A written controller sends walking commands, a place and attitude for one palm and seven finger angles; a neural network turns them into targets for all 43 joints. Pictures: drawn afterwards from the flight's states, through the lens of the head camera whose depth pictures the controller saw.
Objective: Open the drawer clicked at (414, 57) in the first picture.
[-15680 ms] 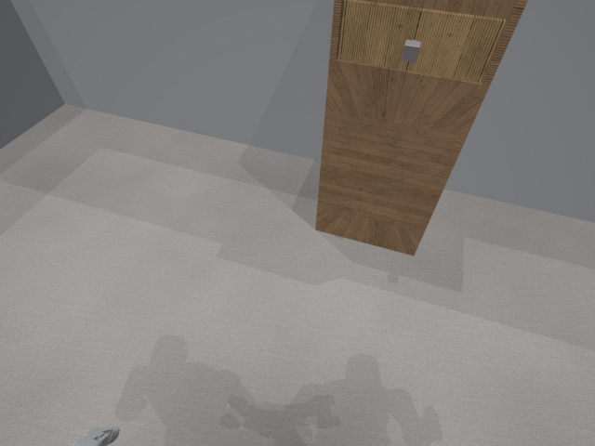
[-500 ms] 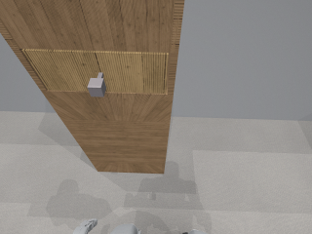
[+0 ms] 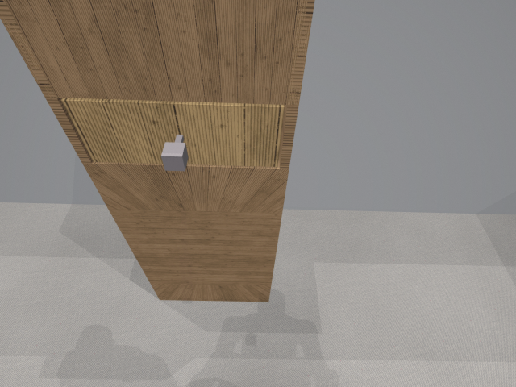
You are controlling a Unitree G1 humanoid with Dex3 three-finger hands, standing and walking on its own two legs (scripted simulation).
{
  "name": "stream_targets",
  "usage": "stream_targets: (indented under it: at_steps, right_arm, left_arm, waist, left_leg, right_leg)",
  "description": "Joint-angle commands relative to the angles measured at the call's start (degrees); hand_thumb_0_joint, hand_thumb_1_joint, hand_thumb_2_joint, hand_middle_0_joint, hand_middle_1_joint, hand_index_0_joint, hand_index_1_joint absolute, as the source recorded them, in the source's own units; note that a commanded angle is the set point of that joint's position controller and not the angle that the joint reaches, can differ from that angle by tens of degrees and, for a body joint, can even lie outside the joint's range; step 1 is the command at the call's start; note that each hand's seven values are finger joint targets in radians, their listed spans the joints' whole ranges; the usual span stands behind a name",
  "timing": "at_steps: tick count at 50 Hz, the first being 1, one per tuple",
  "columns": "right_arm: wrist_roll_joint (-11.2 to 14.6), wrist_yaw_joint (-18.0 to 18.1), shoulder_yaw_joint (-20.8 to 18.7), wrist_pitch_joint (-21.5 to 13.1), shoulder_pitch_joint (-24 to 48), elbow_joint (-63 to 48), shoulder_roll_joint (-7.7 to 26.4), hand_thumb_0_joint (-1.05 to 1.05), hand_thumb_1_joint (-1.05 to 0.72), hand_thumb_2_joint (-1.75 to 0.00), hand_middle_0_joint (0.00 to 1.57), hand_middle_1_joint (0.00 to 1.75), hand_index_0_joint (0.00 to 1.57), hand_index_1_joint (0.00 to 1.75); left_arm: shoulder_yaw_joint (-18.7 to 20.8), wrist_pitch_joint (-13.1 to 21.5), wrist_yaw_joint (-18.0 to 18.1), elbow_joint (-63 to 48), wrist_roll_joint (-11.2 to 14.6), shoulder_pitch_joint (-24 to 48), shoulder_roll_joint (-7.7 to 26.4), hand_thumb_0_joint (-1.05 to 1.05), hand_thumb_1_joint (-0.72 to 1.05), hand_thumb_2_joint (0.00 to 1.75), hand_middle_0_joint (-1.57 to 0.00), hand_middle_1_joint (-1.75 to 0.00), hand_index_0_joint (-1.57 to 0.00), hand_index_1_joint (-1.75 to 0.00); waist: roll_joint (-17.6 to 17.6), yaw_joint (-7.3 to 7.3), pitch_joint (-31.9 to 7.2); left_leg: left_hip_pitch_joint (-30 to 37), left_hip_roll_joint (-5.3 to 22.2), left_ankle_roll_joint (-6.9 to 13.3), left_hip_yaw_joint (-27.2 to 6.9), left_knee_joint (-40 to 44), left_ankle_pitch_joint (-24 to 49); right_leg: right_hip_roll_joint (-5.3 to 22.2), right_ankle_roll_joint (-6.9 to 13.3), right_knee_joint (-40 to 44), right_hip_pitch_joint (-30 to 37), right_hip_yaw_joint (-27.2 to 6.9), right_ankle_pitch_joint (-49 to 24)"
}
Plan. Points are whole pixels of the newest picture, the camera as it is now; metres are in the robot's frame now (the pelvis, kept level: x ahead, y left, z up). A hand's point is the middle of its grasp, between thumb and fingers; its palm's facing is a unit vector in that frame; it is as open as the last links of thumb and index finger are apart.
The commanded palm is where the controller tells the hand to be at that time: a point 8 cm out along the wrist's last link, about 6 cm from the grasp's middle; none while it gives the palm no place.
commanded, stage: come to a stop and stand still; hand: left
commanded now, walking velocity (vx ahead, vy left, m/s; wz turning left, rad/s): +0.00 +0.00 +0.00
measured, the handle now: (177, 149) +0.50 +0.18 +0.08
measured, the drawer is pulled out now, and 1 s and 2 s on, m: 0.00 0.00 0.00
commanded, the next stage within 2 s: look again from close up in 0.66 s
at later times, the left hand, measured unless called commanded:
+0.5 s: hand out of the picture -0.05 +0.08 -0.18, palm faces +0.08 -0.99 -0.13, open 7.3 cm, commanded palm none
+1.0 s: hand out of the picture -0.02 +0.12 -0.19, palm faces +0.04 -0.98 -0.18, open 7.3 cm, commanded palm none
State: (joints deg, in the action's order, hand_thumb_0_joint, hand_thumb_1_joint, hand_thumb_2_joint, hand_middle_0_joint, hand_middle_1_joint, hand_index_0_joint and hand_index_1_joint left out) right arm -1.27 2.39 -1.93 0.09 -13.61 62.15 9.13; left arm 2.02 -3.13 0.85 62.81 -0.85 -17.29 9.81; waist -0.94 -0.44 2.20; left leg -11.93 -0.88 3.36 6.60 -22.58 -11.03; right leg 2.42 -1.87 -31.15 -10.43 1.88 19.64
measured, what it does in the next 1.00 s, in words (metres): steps on the spot: right foot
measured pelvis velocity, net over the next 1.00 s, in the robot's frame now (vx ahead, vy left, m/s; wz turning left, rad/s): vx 0.00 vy -0.04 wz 0.01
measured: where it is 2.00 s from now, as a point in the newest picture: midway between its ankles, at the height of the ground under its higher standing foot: outside the picture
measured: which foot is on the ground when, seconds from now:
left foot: down 0.00-1.00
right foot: up 0.00-0.00, down 0.02-1.00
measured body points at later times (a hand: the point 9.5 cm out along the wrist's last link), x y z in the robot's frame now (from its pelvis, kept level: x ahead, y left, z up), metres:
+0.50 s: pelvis -0.01 -0.06 +0.00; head -0.01 -0.07 +0.45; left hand -0.05 +0.13 -0.16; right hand -0.06 -0.25 -0.17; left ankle +0.01 +0.08 -0.74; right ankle -0.05 -0.13 -0.74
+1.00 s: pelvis +0.00 -0.04 -0.01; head +0.00 -0.03 +0.44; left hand -0.02 +0.18 -0.17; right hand +0.01 -0.26 -0.17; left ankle -0.01 +0.07 -0.74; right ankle -0.05 -0.13 -0.74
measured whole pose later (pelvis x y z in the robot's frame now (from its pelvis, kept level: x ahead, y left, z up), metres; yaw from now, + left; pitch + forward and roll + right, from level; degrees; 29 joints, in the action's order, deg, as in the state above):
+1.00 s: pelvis +0.00 -0.04 -0.01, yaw +0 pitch -1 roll +0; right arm -1.0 1.8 -0.5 -0.9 -16.7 60.7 8.9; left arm -0.2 1.1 2.7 61.8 -0.8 -19.5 7.2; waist 0.3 -0.3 0.7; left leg -14.2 1.0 0.6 2.4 -32.6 -17.5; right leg -1.1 1.8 -30.1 -9.2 3.8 20.2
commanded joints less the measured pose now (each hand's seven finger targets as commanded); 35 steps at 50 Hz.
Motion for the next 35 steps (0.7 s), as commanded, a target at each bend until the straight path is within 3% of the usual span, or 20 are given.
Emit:
stream_targets:
  at_steps: [1, 2, 4, 8, 14, 30, 35]
  right_arm:
    - [1.1, -0.1, -0.6, -0.6, -3.8, 0.3, 4.8, 0.00, -0.90, -0.90, 0.20, 0.30, 0.20, 0.30]
    - [1.1, -0.5, -0.2, -0.6, -3.5, 0.5, 3.5, 0.00, -0.90, -0.90, 0.20, 0.30, 0.20, 0.30]
    - [0.7, -0.5, 0.3, -0.3, -3.7, 1.8, 3.0, 0.00, -0.90, -0.90, 0.20, 0.30, 0.20, 0.30]
    - [0.7, -0.6, 0.9, -0.2, -5.5, 4.1, 2.3, 0.00, -0.90, -0.90, 0.20, 0.30, 0.20, 0.30]
    - [0.5, -0.6, 1.2, 0.3, -8.0, 5.2, 0.6, 0.00, -0.90, -0.90, 0.20, 0.30, 0.20, 0.30]
    - [0.6, 0.1, 1.0, -0.1, -9.3, 4.9, -1.0, 0.00, -0.90, -0.90, 0.20, 0.30, 0.20, 0.30]
    - [0.7, 0.2, 1.1, -0.2, -8.5, 4.4, -0.7, 0.00, -0.90, -0.90, 0.20, 0.30, 0.20, 0.30]
  left_arm:
    - [-0.4, 2.7, 1.2, -0.5, -0.1, -4.8, 3.7, 0.00, 0.90, 0.90, -0.20, -0.30, -0.20, -0.30]
    - [-0.7, 3.0, 1.3, -0.3, 0.1, -4.4, 4.0, 0.00, 0.90, 0.90, -0.20, -0.30, -0.20, -0.30]
    - [-1.2, 3.8, 1.4, 0.5, 0.2, -3.9, 3.4, 0.00, 0.90, 0.90, -0.20, -0.30, -0.20, -0.30]
    - [-1.6, 4.0, 1.7, 0.9, 0.5, -4.2, 2.3, 0.00, 0.90, 0.90, -0.20, -0.30, -0.20, -0.30]
    - [-1.5, 4.2, 1.9, 1.1, 0.6, -6.0, 1.5, 0.00, 0.90, 0.90, -0.20, -0.30, -0.20, -0.30]
    - [-1.3, 4.8, 2.3, 1.4, 0.4, -10.0, -1.3, 0.00, 0.90, 0.90, -0.20, -0.30, -0.20, -0.30]
    - [-1.3, 4.8, 2.3, 1.5, 0.3, -10.4, -1.1, 0.00, 0.90, 0.90, -0.20, -0.30, -0.20, -0.30]
  waist:
    - [0.8, 0.15, -1.9]
    - [0.5, -0.02, -0.5]
    - [-6.1, -0.33, -0.2]
    - [-1.5, -0.21, 3.1]
    - [-0.8, -0.16, 6.1]
    - [-0.4, 0.06, 3.9]
    - [0.2, 0.30, 4.4]
  left_leg:
    - [-1.2, 9.2, -1.5, -9.0, 2.3, 5.0]
    - [-0.8, 7.5, -2.4, -7.9, 3.2, 1.3]
    - [2.7, 6.7, -2.8, -5.9, 1.8, 3.8]
    - [3.1, 7.1, -3.0, -6.2, 3.6, 2.9]
    - [1.2, 6.4, -3.5, -5.4, 2.4, 0.3]
    - [2.3, 7.0, -3.8, -4.8, 0.4, 4.4]
    - [2.3, 7.2, -3.7, -5.0, 0.6, 4.8]
  right_leg:
    - [4.6, 2.3, 12.9, 5.1, -4.6, -12.5]
    - [6.5, 3.2, 12.8, 2.6, -5.2, -12.0]
    - [5.9, 3.7, 13.2, -0.1, -5.7, -14.9]
    - [4.6, 3.3, 14.7, -2.2, -5.1, -8.8]
    - [4.5, 3.9, 17.4, -4.9, -6.4, -1.3]
    - [4.2, 3.8, 15.3, -2.3, -5.5, -14.2]
    - [4.1, 3.6, 14.9, -2.2, -5.1, -15.3]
